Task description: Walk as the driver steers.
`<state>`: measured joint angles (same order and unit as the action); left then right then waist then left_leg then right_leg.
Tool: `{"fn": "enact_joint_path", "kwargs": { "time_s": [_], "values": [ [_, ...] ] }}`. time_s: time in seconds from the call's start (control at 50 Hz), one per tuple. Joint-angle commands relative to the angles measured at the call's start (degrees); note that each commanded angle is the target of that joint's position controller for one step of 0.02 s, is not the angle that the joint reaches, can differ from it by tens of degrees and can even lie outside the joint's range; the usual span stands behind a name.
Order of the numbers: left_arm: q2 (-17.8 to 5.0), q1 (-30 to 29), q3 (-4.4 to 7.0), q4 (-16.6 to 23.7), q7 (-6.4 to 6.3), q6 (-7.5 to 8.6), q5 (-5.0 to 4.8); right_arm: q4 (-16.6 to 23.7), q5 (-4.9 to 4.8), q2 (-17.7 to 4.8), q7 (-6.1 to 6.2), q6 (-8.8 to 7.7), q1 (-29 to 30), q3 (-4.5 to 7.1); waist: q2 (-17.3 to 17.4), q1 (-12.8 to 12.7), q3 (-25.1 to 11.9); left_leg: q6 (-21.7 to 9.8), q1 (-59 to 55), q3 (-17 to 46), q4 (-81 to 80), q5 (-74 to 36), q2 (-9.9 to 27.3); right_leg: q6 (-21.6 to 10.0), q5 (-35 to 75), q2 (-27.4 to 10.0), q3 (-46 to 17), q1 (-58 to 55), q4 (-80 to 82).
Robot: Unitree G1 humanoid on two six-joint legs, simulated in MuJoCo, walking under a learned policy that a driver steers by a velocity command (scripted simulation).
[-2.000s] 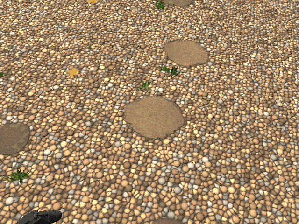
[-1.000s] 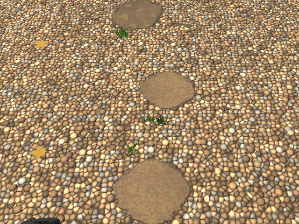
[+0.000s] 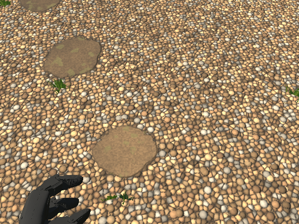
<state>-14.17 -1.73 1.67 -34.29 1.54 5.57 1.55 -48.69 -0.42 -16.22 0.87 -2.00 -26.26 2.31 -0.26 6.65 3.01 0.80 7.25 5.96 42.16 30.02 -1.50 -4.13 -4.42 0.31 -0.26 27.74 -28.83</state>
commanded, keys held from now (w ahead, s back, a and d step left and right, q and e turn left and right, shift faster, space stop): q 0.40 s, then w+q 0.24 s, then w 0.14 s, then no key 0.22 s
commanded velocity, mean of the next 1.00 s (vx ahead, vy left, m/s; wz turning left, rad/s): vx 0.20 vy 0.00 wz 0.43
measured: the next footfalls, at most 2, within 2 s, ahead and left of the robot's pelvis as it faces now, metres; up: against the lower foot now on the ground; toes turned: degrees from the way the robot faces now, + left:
left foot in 0.38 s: +0.12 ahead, +0.14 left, +0.00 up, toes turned +16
right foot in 0.84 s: +0.35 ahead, -0.03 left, +0.00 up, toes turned +15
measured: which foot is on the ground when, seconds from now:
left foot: up 0.00-0.36, down 0.38-0.86, up 0.88-1.00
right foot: down 0.00-0.38, up 0.40-0.82, down 0.84-1.00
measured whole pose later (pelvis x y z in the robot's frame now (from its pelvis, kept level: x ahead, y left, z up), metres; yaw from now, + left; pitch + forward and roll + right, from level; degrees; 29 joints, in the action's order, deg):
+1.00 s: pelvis +0.23 +0.04 +0.02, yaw +27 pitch +2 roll +0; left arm -15.0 10.0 2.5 -48.6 1.6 4.6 0.2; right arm -38.0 0.1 -17.7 1.9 -0.1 -16.7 3.2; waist 2.6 -0.1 0.2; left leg 2.3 24.2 5.7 57.4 27.0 -2.3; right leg -1.9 -12.3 1.3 0.1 14.0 -24.5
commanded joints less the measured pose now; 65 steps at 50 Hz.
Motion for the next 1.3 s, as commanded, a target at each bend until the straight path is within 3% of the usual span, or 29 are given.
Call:
{"fn": "enact_joint_path", "kwargs": {
  "time_s": [0.02,0.06,0.1,0.16,0.28,0.36,0.38,0.4,0.42,0.46,0.48,0.56,0.62,0.76,0.8,0.84,0.86,0.88,0.9,0.92,0.98,1.06,1.1,1.18,1.2,1.22,1.24,1.26,1.3],
  "values": [
    [-10.7,17.7,3.81,0.3,-1.21,-2.5,-0.48,5.2,-1.57,-9.2,-0.07,-0.85,-5.0,1.8,-11.3,-10.3,-29.4,2.7,29.1,2.8,34.7,9.5,1.4,-15.9,38.7,-26.5,-24.8,-47.0,0.6],
    [-5.7,10.5,2.21,-0.6,-1.61,-3.34,-1.61,6.4,-1.41,-8.3,0.92,1.38,2.7,2.32,-5.3,-7.9,-14.0,4.1,31.6,-1.3,31.0,2.6,4.9,-11.4,23.4,-19.3,-14.3,-30.3,6.0],
    [-6.4,4.8,2.45,-1.4,-1.28,-3.35,-0.51,6.8,-0.79,-5.6,1.72,4.2,1.2,2.24,-8.0,-4.0,-7.7,5.3,22.3,-3.1,25.8,-0.8,5.8,-9.5,15.4,-16.2,-7.3,-13.7,11.8],
    [-8.3,2.5,3.41,-2.7,-1.53,-2.42,0.03,8.9,0.07,-4.0,1.71,4.87,2.7,2.16,-7.1,-3.2,-7.0,4.3,17.5,-4.6,17.5,-7.2,6.5,-10.4,14.9,-16.6,-2.4,-9.0,14.6],
    [-11.5,2.6,4.4,-5.3,-2.37,-3.87,-1.64,13.4,-0.09,-6.4,-0.52,5.47,10.4,2.65,-6.1,-5.0,-7.4,0.9,13.7,-5.8,4.4,-14.0,7.1,-8.9,5.4,-19.2,0.7,-13.2,14.1],
    [-11.2,4.6,4.4,-7.5,-2.29,-5.32,-3.04,14.2,0.49,-7.9,-1.06,5.49,10.0,3.84,-3.2,-4.2,-6.4,-3.1,5.9,-8.7,-9.6,-18.3,3.5,-2.8,-5.2,-16.6,4.0,-13.1,5.2],
    [-8.9,7.9,3.89,-8.8,-2.17,-5.75,-2.27,14.3,0.65,-11.0,-0.5,5.24,8.5,4.89,4.5,-4.7,-5.5,-5.7,2.1,-2.3,-16.6,-29.5,6.4,1.6,-11.5,-12.3,8.1,-9.3,-4.4],
    [-6.4,8.9,2.94,-7.2,-1.97,-5.95,0.41,16.5,0.54,-17.2,0.63,5.0,8.9,6.0,21.8,-6.9,-4.7,-13.9,-4.0,18.0,-20.6,-45.5,20.0,8.1,-31.2,-2.9,12.7,5.6,-23.5],
    [-8.7,3.4,3.63,-5.3,-2.36,-5.75,-0.07,16.8,1.87,-16.9,-0.06,3.67,6.4,5.7,17.0,-2.4,-8.0,-21.1,-2.0,25.6,-24.5,-33.3,22.8,7.8,-34.6,0.4,1.5,10.7,-34.1],
    [-10.6,3.1,4.65,-5.6,-2.01,-5.17,-2.3,15.9,0.24,-13.2,-0.6,1.54,8.3,4.98,8.6,-4.1,-6.7,-16.0,-2.6,21.3,-27.6,-3.8,17.8,4.9,-23.2,-3.0,-3.0,14.7,-34.6],
    [-11.1,3.1,4.99,-6.4,-1.97,-4.81,-2.06,16.2,-0.34,-11.6,-0.36,1.39,9.8,4.4,7.6,-4.5,-5.8,-14.2,-2.2,20.9,-28.8,2.5,16.9,4.5,-19.5,-3.7,-3.2,15.1,-32.6],
    [-9.7,2.9,4.87,-7.5,-0.99,-2.43,-1.77,17.0,0.59,-10.5,1.01,0.56,10.0,3.67,7.8,-5.4,-5.3,-12.8,-2.1,17.0,-31.0,-4.1,13.2,5.3,-8.2,-2.0,-2.9,11.2,-23.1],
    [-8.0,1.1,4.17,-7.6,-0.49,-1.38,-1.81,16.4,-0.06,-11.5,1.23,0.1,8.4,4.17,8.0,-4.5,-4.5,-12.9,-1.2,14.9,-30.5,-8.0,11.7,6.3,-5.4,-0.6,-3.0,7.2,-12.7],
    [-8.3,0.2,3.04,-7.4,0.9,0.3,-2.66,14.3,-0.46,-11.1,0.13,0.25,5.7,4.0,8.8,-2.8,-2.7,-13.3,3.8,17.1,-28.5,-5.4,12.8,5.5,-5.8,-0.6,-1.9,-2.7,-2.3],
    [-8.8,2.8,3.13,-8.2,0.91,0.89,-2.53,13.9,-0.27,-10.0,-0.13,0.5,6.8,3.47,8.3,-4.9,-2.2,-12.1,5.0,17.2,-25.6,-7.9,11.6,3.9,-4.4,-0.3,-1.0,-8.0,2.1],
    [-9.7,8.7,3.45,-9.9,0.39,1.24,-1.01,13.9,0.23,-6.7,0.13,0.76,7.8,2.32,7.4,-8.1,-4.8,-8.5,7.1,14.5,-17.9,-16.5,7.4,2.3,-1.1,-2.3,-2.1,-18.2,6.0],
    [-12.7,13.5,3.93,-10.4,-0.02,1.26,-0.06,14.9,1.05,-3.5,0.43,0.62,8.5,1.31,0.0,-9.3,-8.9,-5.1,11.1,8.8,-5.5,-14.6,2.6,-0.3,5.6,-10.7,-10.6,-26.0,7.1],
    [-18.9,16.5,5.56,-12.1,-0.19,0.2,0.03,16.9,0.57,-3.0,0.95,0.09,5.5,1.02,-15.5,-7.4,-10.2,-1.5,25.0,1.6,5.8,-1.2,-3.7,-9.1,5.2,-19.6,-26.9,-34.2,10.2],
    [-15.2,18.1,4.93,-12.4,0.05,-0.06,-1.51,16.1,0.24,-8.3,1.5,0.05,6.3,2.28,-12.6,-9.7,-7.8,0.6,31.9,3.0,16.4,7.4,-2.3,-12.8,2.6,-23.1,-33.6,-34.1,11.8],
    [-12.3,16.9,3.9,-12.1,0.06,-0.04,-1.78,15.3,-0.18,-10.0,1.52,0.25,7.1,3.02,-8.0,-9.4,-5.8,0.8,33.2,5.0,21.4,4.6,-0.9,-11.6,5.2,-21.5,-29.2,-32.4,11.0],
    [-7.6,10.1,1.96,-11.3,-0.32,-0.61,-1.45,14.6,0.77,-7.3,1.36,1.47,8.9,2.75,-6.1,-6.5,-5.1,2.2,28.3,2.4,17.1,-4.1,3.2,-8.0,20.4,-15.4,-15.4,-26.1,11.0],
    [-9.1,8.4,1.93,-13.1,-1.2,-1.74,-1.04,14.8,0.51,-2.3,1.11,1.82,11.3,1.06,-7.7,-6.2,-7.1,3.5,15.2,-3.3,1.7,-11.2,3.2,-7.1,33.8,-10.4,-5.7,-20.3,9.9],
    [-10.5,9.6,2.17,-14.1,-1.23,-2.37,-1.34,14.8,0.17,-3.1,1.21,2.13,12.7,1.22,-7.4,-7.2,-8.2,3.2,11.7,-4.3,-3.6,-15.1,2.6,-7.3,34.8,-11.2,-5.9,-20.9,9.4],
    [-9.5,8.8,1.44,-15.5,-1.08,-3.28,-2.76,14.2,0.52,-3.7,1.28,2.68,13.4,1.6,-5.8,-5.9,-6.5,0.4,3.0,-5.0,-18.3,-26.6,2.0,-5.0,22.5,-10.4,-6.5,-19.1,7.5],
    [-8.4,10.5,0.98,-16.3,-0.99,-3.12,-2.53,14.6,1.17,-5.2,1.46,2.61,14.3,1.88,-3.9,-6.1,-6.4,-0.9,-1.3,-2.3,-21.0,-34.5,3.9,-2.4,16.1,-8.9,-6.4,-17.2,7.0],
    [-7.2,12.3,0.51,-16.3,-0.78,-2.72,-1.05,15.3,1.45,-8.4,1.84,2.64,14.4,2.56,0.8,-7.4,-8.3,-2.8,-7.2,2.0,-18.1,-48.6,8.6,0.3,7.6,-6.1,-4.6,-14.2,4.9],
    [-6.3,17.0,0.25,-17.4,-0.53,-2.56,-0.7,14.9,1.27,-8.9,1.76,2.94,15.6,2.63,6.1,-10.2,-10.5,-6.1,-10.1,3.0,-14.0,-50.5,10.1,2.3,-2.0,-3.3,-2.8,-12.5,6.3],
    [-6.8,15.3,0.04,-17.9,-0.64,-2.9,-1.04,15.1,1.02,-6.0,1.11,3.01,17.0,2.19,5.6,-8.4,-9.9,-5.9,-7.9,1.4,-13.0,-44.4,7.9,3.4,-4.5,-2.5,-1.6,-14.0,6.8],
    [-7.9,11.6,0.07,-17.9,-0.82,-3.89,-1.94,14.7,1.51,-4.6,0.67,2.72,17.3,1.97,3.8,-6.4,-6.4,-3.9,-7.1,-0.3,-13.1,-41.9,5.8,3.6,-2.2,-2.1,-2.1,-11.0,5.5]
  ]
}}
